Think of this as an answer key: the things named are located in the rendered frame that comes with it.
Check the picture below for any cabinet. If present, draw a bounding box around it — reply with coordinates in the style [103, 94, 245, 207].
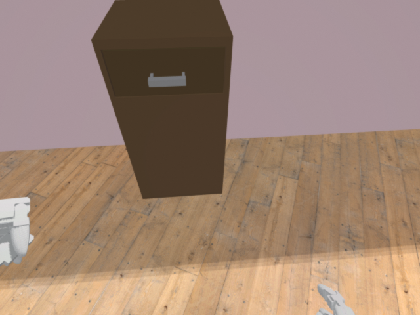
[91, 0, 233, 199]

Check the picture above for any handle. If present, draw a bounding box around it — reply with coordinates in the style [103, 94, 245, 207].
[148, 72, 186, 87]

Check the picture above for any robot left hand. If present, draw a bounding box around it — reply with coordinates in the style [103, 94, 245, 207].
[0, 197, 34, 266]

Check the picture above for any robot right hand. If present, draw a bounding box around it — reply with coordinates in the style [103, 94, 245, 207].
[316, 284, 355, 315]

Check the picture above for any drawer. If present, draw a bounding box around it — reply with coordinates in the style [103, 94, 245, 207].
[102, 47, 225, 97]

